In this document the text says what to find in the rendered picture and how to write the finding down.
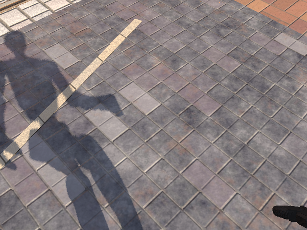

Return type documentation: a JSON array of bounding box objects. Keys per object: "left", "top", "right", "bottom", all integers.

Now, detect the robot right hand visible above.
[{"left": 272, "top": 205, "right": 307, "bottom": 228}]

